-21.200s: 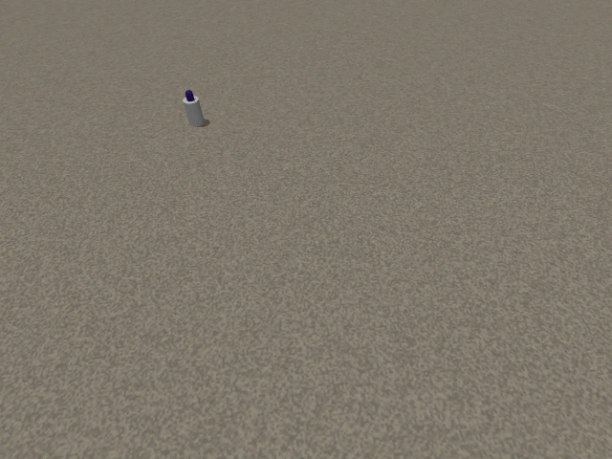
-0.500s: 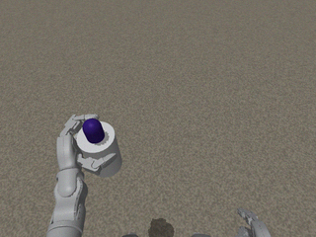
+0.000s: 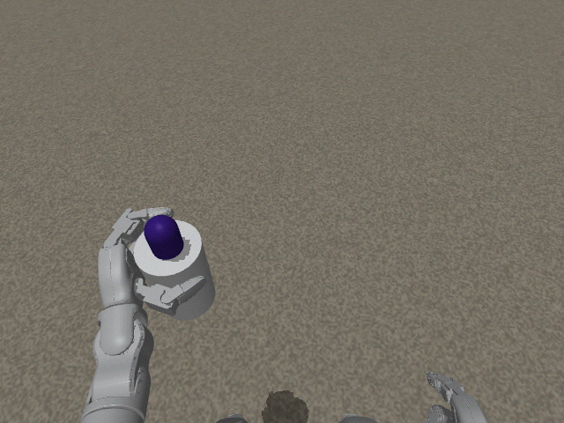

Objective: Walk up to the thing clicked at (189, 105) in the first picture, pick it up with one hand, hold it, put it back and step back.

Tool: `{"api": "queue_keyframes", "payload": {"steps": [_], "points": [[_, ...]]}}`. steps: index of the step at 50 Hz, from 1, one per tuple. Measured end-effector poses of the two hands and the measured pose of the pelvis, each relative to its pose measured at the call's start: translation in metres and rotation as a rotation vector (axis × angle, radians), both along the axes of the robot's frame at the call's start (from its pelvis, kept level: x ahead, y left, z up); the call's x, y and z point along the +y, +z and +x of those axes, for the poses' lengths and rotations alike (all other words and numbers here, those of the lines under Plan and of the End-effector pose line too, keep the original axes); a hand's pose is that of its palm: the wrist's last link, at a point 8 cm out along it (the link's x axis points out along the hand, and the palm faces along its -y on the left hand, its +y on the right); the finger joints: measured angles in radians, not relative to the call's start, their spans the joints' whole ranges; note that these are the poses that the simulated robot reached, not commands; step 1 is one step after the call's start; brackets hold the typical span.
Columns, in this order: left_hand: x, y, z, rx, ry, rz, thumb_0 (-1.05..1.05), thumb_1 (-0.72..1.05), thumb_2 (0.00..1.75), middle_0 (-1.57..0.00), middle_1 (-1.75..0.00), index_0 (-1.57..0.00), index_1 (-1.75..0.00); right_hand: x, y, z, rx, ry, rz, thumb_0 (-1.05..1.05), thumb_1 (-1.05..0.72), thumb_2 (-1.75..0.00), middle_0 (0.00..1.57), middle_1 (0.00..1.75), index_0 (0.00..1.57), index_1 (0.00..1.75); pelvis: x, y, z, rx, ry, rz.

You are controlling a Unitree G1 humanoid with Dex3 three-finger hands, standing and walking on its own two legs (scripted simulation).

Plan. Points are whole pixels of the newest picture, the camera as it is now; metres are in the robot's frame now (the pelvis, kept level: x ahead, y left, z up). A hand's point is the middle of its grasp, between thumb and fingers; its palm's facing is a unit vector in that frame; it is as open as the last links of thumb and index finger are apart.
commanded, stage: hold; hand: left
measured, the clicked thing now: (175, 264) +0.33 +0.16 +0.04
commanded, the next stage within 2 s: crouch in 0.12 s
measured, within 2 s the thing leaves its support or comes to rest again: neither
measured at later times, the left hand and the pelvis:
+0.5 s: hand (175, 272) +0.33 +0.17 +0.01, palm faces +0.25 -0.97 +0.02, open 11.7 cm; pelvis -0.01 +0.00 -0.01, yaw +0 degrees
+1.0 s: hand (189, 308) +0.37 +0.21 -0.22, palm faces +0.31 -0.95 -0.02, open 11.8 cm; pelvis -0.04 +0.00 -0.21, yaw -2 degrees
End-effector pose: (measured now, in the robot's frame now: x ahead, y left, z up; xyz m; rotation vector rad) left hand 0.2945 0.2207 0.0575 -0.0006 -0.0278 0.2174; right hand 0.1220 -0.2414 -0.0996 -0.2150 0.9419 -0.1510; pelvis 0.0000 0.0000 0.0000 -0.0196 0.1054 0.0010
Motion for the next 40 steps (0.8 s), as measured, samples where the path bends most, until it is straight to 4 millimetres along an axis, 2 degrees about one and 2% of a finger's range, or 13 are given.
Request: {"api": "queue_keyframes", "payload": {"steps": [14,20,25,30,34,40], "points": [[-0.007,0.004,0.002,-0.01,-0.005,0.002,0.0,-0.56,1.03,-0.64,-0.96,-0.63,-0.94,0.002,0.0,0.002,-0.013,0.007,0.012,0.01,-0.9,-0.9,0.2,0.3,0.2,0.3,-0.003,0.0,-0.002,-0.002,0.0,0.003],[-0.005,-0.013,0.002,0.023,0.016,-0.019,0.0,-0.56,1.03,-0.64,-0.96,-0.63,-0.94,0.0,-0.002,0.003,-0.008,0.01,0.006,0.01,-0.91,-0.9,0.2,0.3,0.2,0.3,-0.004,-0.003,-0.003,0.02,0.001,0.003],[-0.002,-0.043,0.003,0.057,0.034,-0.027,0.0,-0.56,1.03,-0.64,-0.96,-0.62,-0.94,-0.005,-0.011,0.0,0.012,0.017,-0.016,0.01,-0.91,-0.9,0.2,0.3,0.2,0.3,-0.003,-0.012,-0.007,0.064,0.001,0.003],[0.006,-0.082,0.008,0.051,0.05,-0.018,0.0,-0.56,1.03,-0.64,-0.96,-0.62,-0.95,-0.012,-0.033,-0.007,0.052,0.031,-0.045,0.01,-0.9,-0.9,0.2,0.3,0.2,0.3,-0.003,-0.035,-0.013,0.142,0.0,0.0],[0.013,-0.12,0.017,0.023,0.062,-0.011,0.0,-0.56,1.03,-0.63,-0.97,-0.62,-0.95,-0.017,-0.064,-0.014,0.093,0.042,-0.064,0.01,-0.9,-0.9,0.2,0.3,0.2,0.3,-0.002,-0.065,-0.018,0.228,-0.002,-0.006],[0.019,-0.187,0.031,0.005,0.051,0.005,0.0,-0.56,1.03,-0.63,-0.97,-0.61,-0.96,-0.02,-0.125,-0.022,0.154,0.057,-0.07,0.01,-0.9,-0.9,0.2,0.3,0.2,0.3,0.002,-0.122,-0.022,0.351,-0.011,-0.018]]}}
